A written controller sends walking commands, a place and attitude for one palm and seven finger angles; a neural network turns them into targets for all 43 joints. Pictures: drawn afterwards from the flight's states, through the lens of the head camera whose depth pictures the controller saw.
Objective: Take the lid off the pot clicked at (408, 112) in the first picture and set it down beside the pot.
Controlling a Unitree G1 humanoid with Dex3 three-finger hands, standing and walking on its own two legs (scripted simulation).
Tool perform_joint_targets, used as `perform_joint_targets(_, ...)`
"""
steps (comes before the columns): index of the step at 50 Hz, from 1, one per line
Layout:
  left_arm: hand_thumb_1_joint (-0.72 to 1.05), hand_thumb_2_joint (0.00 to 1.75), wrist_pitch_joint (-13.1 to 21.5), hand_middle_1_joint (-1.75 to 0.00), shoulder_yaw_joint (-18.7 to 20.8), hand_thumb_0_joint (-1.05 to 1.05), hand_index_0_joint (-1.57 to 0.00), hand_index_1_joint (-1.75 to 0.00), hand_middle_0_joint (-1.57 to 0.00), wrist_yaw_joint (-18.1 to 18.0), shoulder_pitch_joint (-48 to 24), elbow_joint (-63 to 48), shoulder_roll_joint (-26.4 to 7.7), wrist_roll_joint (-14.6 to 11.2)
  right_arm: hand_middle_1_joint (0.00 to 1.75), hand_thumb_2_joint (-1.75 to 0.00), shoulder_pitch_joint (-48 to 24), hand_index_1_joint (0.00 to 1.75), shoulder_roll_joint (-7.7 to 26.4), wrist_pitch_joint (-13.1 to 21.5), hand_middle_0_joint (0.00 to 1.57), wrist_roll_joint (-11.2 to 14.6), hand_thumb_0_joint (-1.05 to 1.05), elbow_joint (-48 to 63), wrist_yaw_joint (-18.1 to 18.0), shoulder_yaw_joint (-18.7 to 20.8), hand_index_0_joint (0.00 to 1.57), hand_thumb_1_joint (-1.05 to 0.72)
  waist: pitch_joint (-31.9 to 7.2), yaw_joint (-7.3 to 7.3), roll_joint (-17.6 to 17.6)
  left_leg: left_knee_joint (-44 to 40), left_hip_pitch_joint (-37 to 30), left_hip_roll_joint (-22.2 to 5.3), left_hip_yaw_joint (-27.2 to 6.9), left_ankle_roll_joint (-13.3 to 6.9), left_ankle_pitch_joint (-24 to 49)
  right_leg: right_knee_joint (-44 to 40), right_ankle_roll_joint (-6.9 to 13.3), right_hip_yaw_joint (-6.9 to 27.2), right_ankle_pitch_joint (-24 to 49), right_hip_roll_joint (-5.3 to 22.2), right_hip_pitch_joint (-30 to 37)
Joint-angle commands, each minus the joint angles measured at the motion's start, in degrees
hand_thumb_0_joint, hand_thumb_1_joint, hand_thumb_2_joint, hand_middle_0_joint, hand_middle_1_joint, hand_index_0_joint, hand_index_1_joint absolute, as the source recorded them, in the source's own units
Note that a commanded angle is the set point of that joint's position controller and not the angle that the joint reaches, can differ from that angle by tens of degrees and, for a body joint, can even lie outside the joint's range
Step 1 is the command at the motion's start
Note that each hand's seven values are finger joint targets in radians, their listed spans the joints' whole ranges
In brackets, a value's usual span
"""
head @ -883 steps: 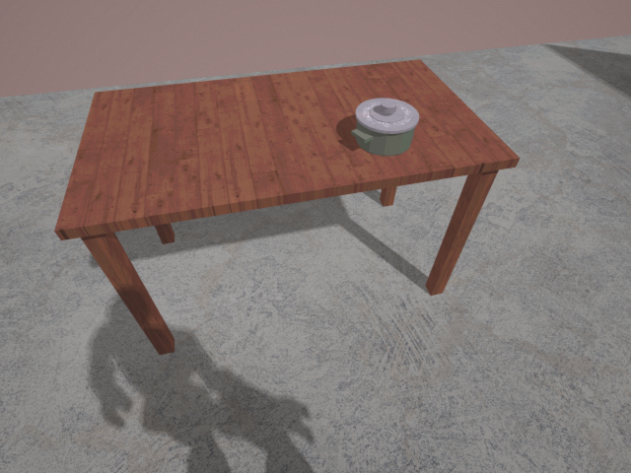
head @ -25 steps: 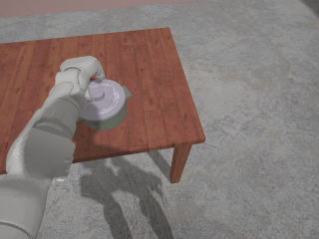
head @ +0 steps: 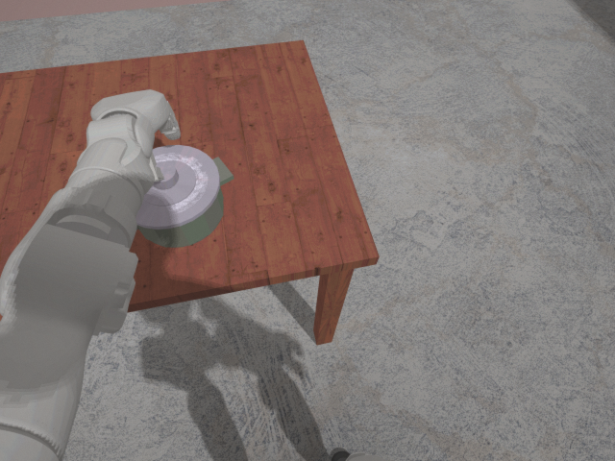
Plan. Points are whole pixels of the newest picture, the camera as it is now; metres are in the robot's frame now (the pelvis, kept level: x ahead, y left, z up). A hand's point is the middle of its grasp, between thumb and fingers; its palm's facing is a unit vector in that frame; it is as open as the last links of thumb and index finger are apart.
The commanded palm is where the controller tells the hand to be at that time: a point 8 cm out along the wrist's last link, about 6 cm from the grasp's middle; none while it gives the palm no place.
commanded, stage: move the open hand above the knob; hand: left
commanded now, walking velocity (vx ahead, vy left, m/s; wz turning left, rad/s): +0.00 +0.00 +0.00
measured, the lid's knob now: (163, 175) +0.55 +0.15 +0.00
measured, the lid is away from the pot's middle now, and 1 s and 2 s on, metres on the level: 0.00 0.00 0.00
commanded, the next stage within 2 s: lower the open fingers around the knob in 0.22 s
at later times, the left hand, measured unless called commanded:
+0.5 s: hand (133, 164) +0.52 +0.17 +0.06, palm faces -0.42 -0.08 -0.90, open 10.2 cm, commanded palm +0.54 +0.16 +0.11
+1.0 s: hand (152, 175) +0.52 +0.16 +0.03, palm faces -0.43 -0.08 -0.90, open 10.2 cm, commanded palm +0.54 +0.15 +0.08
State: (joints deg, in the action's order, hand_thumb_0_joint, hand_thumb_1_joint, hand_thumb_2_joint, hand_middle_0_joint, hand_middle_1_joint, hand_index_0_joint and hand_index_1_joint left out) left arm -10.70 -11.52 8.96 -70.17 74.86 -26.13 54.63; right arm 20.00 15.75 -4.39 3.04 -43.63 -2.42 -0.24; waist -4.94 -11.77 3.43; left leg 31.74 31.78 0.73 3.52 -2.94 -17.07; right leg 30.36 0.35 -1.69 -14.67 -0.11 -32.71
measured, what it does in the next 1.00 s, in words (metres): stands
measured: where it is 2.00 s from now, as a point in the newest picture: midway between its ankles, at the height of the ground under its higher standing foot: outside the picture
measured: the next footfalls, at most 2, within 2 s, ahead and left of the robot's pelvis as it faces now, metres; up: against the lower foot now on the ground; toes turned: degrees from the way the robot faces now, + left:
none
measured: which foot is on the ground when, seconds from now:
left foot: down 0.00-1.00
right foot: down 0.00-1.00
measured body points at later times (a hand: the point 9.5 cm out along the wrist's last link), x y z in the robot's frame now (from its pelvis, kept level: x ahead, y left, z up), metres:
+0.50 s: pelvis +0.00 +0.01 +0.00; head +0.11 +0.01 +0.44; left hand +0.54 +0.17 +0.11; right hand -0.01 -0.27 -0.13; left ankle -0.03 +0.09 -0.73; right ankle -0.02 -0.12 -0.73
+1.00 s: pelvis +0.01 +0.01 -0.01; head +0.12 +0.01 +0.43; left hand +0.54 +0.16 +0.08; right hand -0.05 -0.25 -0.13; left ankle -0.03 +0.09 -0.73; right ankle -0.02 -0.12 -0.73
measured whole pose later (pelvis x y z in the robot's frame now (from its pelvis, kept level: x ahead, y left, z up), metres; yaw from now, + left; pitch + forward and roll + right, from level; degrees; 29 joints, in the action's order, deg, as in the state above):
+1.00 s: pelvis +0.01 +0.01 -0.01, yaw -1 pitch +20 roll -2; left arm -8.0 -9.8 5.9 -66.4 74.4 -25.9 55.7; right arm 22.0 14.9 -5.8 1.7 -44.3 -1.4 0.6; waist -6.0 -12.2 3.7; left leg 35.3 36.2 0.7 3.7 -3.8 -19.1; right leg 32.0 -0.5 -1.4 -15.5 -0.1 -36.3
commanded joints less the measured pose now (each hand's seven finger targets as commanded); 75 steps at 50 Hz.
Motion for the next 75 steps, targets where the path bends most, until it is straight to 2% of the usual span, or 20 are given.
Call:
perform_joint_targets(1, -0.24, 1.27, 1.1, -0.08, 3.7, 0.0, -0.81, -0.08, -0.81, -1.6, -31.1, -13.4, -15.4, 1.0, 0.3, -0.9, 8.7, 0.3, 9.4, 0.9, 0.2, -0.5, 0.0, 3.0, -0.9, 3.0, 0.2, -0.9, -30.5, -0.87, -0.1, 0.2, -17.5, 0.6, -3.7, -1.3, 26.4, -1.3, 0.7, 1.3, 25.4, -1.5, 13.0)
perform_joint_targets(6, -0.24, 1.27, 1.8, -0.08, 2.9, 0.0, -0.81, -0.08, -0.81, -1.1, -28.1, -11.8, -14.6, 1.3, 0.3, -0.9, 9.3, 0.3, 9.5, 0.5, 0.2, -0.4, 0.0, 2.5, -0.9, 3.3, 0.2, -0.9, -26.6, -0.85, -1.3, 0.1, -16.3, 0.2, -3.5, -1.4, 26.7, -2.1, 0.7, 0.9, 25.0, -1.8, 11.7)
perform_joint_targets(10, -0.24, 1.27, 2.3, -0.08, 4.2, 0.0, -0.81, -0.08, -0.81, -1.0, -25.6, -12.3, -15.7, 0.9, 0.3, -0.9, 9.0, 0.3, 9.6, 0.0, 0.2, -0.6, 0.0, 2.9, -0.9, 3.5, 0.2, -0.9, -27.5, 0.02, -0.9, -0.1, -16.3, 0.5, -3.2, -1.4, 27.8, -2.2, 0.8, 1.1, 26.7, -1.7, 13.2)
perform_joint_targets(12, -0.24, 1.27, 2.8, -0.08, 2.5, 0.0, -0.81, -0.08, -0.81, -0.5, -25.7, -14.1, -13.1, 0.7, 0.3, -0.9, 8.9, 0.3, 9.3, -0.1, 0.2, -0.5, 0.0, 2.8, -0.8, 3.8, 0.2, -0.9, -28.0, 0.13, -0.3, 0.2, -18.3, 0.1, -3.4, -1.4, 31.0, -2.3, 1.0, 0.9, 27.4, -1.7, 12.5)
perform_joint_targets(16, -0.24, 1.27, 2.4, -0.08, 1.9, 0.0, -0.81, -0.08, -0.81, -0.6, -26.8, -11.9, -13.1, 0.5, 0.3, -0.9, 8.6, 0.3, 9.8, -0.6, 0.2, -0.3, 0.0, 2.2, -0.8, 3.6, 0.2, -0.9, -23.7, -1.2, -1.6, -0.1, -16.6, 0.0, -3.3, -1.5, 25.7, -2.6, 0.9, 0.5, 23.2, -2.0, 9.8)
perform_joint_targets(23, -0.24, 1.27, 4.8, -0.08, 3.1, 0.0, -0.81, -0.08, -0.81, -1.5, -29.0, -14.8, -13.9, 0.9, 0.3, -0.9, 9.4, 0.3, 9.6, 0.2, 0.2, -0.5, 0.0, 1.9, -1.0, 3.7, 0.2, -0.9, -28.0, -1.14, 2.2, 1.5, -21.7, -0.6, -5.0, -1.0, 31.7, -1.1, 1.1, 0.2, 22.4, -2.1, 6.2)
perform_joint_targets(26, -0.24, 1.27, 4.2, -0.08, -0.4, 0.0, -0.81, -0.08, -0.81, -2.0, -28.3, -12.0, -8.6, 0.7, 0.3, -0.9, 9.6, 0.3, 9.6, 0.2, 0.2, -0.6, 0.0, 1.1, -0.5, 3.9, 0.2, -0.9, -25.7, -2.21, 1.9, 2.4, -21.6, -1.1, -5.5, -0.6, 32.2, -0.8, 0.9, -0.4, 20.4, -2.3, 2.3)
perform_joint_targets(33, -0.24, 1.27, 4.1, -0.08, 4.3, 0.0, -0.81, -0.08, -0.81, -4.3, -29.2, -14.0, -13.9, 1.3, 0.3, -0.9, 10.3, 0.3, 9.5, 0.1, 0.2, -1.1, 0.0, 1.6, -0.3, 3.8, 0.2, -0.9, -30.8, -0.98, 3.2, 3.3, -21.7, -0.8, -5.9, -0.2, 36.1, 0.6, 1.1, 0.0, 23.5, -2.4, 4.6)
perform_joint_targets(36, -0.24, 1.27, 2.3, -0.08, 0.9, 0.0, -0.81, -0.08, -0.81, -4.8, -25.6, -8.7, -9.1, 2.1, 0.3, -0.9, 10.3, 0.3, 9.4, -0.3, 0.2, -1.2, 0.0, 1.0, 0.2, 3.9, 0.2, -0.9, -26.6, -1.85, 1.9, 3.9, -20.1, -1.2, -5.7, 0.0, 35.4, 0.6, 1.0, -0.7, 21.4, -2.8, 1.4)
perform_joint_targets(43, -0.24, 1.27, 3.3, -0.08, 3.9, 0.0, -0.81, -0.08, -0.81, -4.8, -27.6, -13.4, -12.3, 1.0, 0.3, -0.9, 11.3, 0.3, 9.6, -0.3, 0.2, -1.5, 0.0, 1.4, 0.3, 4.1, 0.2, -0.9, -31.9, -1.33, 2.6, 4.2, -22.0, -1.2, -6.6, 0.0, 38.0, 1.2, 0.9, -0.3, 23.5, -2.8, 3.7)
perform_joint_targets(46, -0.24, 1.27, 2.4, -0.08, 1.5, 0.0, -0.81, -0.08, -0.81, -5.1, -24.5, -8.9, -9.3, 2.2, 0.3, -0.9, 11.4, 0.3, 9.5, -0.8, 0.2, -1.6, 0.0, 0.9, 0.4, 4.0, 0.2, -0.9, -26.5, -2.11, 1.3, 4.2, -18.0, -1.0, -5.5, -0.3, 33.8, 0.9, 1.0, -0.7, 21.5, -3.1, 1.9)
perform_joint_targets(48, -0.24, 1.27, 2.8, -0.08, 4.4, 0.0, -0.81, -0.08, -0.81, -5.7, -25.0, -11.0, -13.2, 2.2, 0.3, -0.9, 11.6, 0.3, 9.8, -1.0, 0.2, -1.6, 0.0, 1.4, 0.2, 3.9, 0.2, -0.9, -28.1, -1.43, 1.4, 3.8, -17.1, -0.9, -5.3, -0.4, 33.2, 1.1, 1.1, -0.3, 22.5, -3.0, 4.0)
perform_joint_targets(52, -0.24, 1.27, 3.0, -0.08, 1.6, 0.0, -0.81, -0.08, -0.81, -5.7, -25.0, -10.5, -8.8, 1.1, 0.3, -0.9, 11.6, 0.3, 9.6, -1.0, 0.2, -1.5, 0.0, 1.3, 0.1, 4.1, 0.2, -0.9, -27.0, -2.45, 1.3, 4.2, -16.8, -1.1, -5.2, -0.5, 31.6, 1.2, 1.1, -0.5, 21.4, -2.8, 2.4)
perform_joint_targets(55, -0.24, 1.27, 2.9, -0.08, 4.6, 0.0, -0.81, -0.08, -0.81, -6.3, -23.1, -8.9, -13.1, 1.6, 0.3, -0.9, 12.0, 0.3, 9.7, -1.1, 0.2, -1.6, 0.0, 1.3, -0.1, 3.9, 0.2, -0.9, -28.2, -2.05, 1.1, 4.7, -14.5, -0.4, -4.2, -0.7, 28.6, 1.7, 1.1, 0.0, 21.9, -3.0, 4.4)
perform_joint_targets(59, -0.24, 1.27, 2.1, -0.08, 2.0, 0.0, -0.81, -0.08, -0.81, -6.1, -23.5, -7.7, -10.5, 1.8, 0.3, -0.9, 11.9, 0.3, 9.9, -1.5, 0.2, -1.3, 0.0, 1.4, 0.0, 3.8, 0.2, -0.9, -25.4, -2.81, 0.4, 4.6, -12.3, -0.5, -4.0, -0.8, 25.5, 1.9, 1.1, -0.4, 19.9, -3.0, 2.7)
perform_joint_targets(63, -0.24, 1.27, 2.1, -0.08, 4.8, 0.0, -0.81, -0.08, -0.81, -5.9, -22.5, -8.1, -14.4, 2.0, 0.3, -0.9, 11.7, 0.3, 9.9, -1.6, 0.2, -1.3, 0.0, 2.2, -0.2, 3.6, 0.2, -0.9, -28.2, -2.16, 0.0, 5.3, -11.3, 0.0, -3.5, -1.0, 25.1, 2.5, 1.0, 0.1, 21.7, -2.9, 5.3)
perform_joint_targets(67, -0.24, 1.27, 2.1, -0.08, 2.0, 0.0, -0.81, -0.08, -0.81, -5.0, -23.7, -9.2, -11.0, 1.8, 0.3, -0.9, 11.5, 0.3, 9.8, -1.7, 0.2, -1.1, 0.0, 2.3, -0.1, 3.8, 0.2, -0.9, -26.8, -2.62, 2.0, 5.4, -12.4, -0.4, -3.8, -1.0, 26.6, 2.5, 1.2, -0.2, 21.3, -2.8, 3.2)
perform_joint_targets(70, -0.24, 1.27, 2.3, -0.08, 2.7, 0.0, -0.81, -0.08, -0.81, -5.1, -23.5, -9.8, -12.0, 2.2, 0.3, -0.9, 11.6, 0.3, 9.7, -1.9, 0.2, -1.1, 0.0, 2.4, -0.1, 3.9, 0.2, -0.9, -28.4, -2.45, 2.1, 5.8, -13.6, -0.4, -4.0, -0.9, 26.6, 2.6, 1.1, 0.0, 20.9, -3.0, 3.0)
perform_joint_targets(71, -0.04, 0.84, 2.4, -0.86, 2.2, 0.0, -0.42, -0.86, -0.42, -5.1, -24.0, -10.2, -11.1, 1.6, 0.3, -0.9, 11.3, 0.3, 9.6, -1.8, 0.2, -1.2, 0.0, 2.3, 0.0, 3.9, 0.2, -0.9, -27.4, -2.71, 2.4, 5.8, -13.4, -0.5, -3.9, -0.9, 25.9, 2.5, 1.1, -0.2, 20.6, -2.9, 2.4)
perform_joint_targets(75, -0.01, 0.86, 2.5, -0.91, 2.8, 0.0, -0.43, -0.91, -0.43, -5.3, -24.1, -9.3, -11.9, 1.4, 0.3, -0.9, 11.5, 0.3, 9.8, -1.9, 0.2, -1.1, 0.0, 2.2, -0.2, 3.8, 0.2, -0.9, -26.8, -3.16, 0.0, 5.6, -11.7, -0.4, -3.9, -1.2, 23.8, 2.4, 0.9, -0.1, 19.8, -3.1, 2.8)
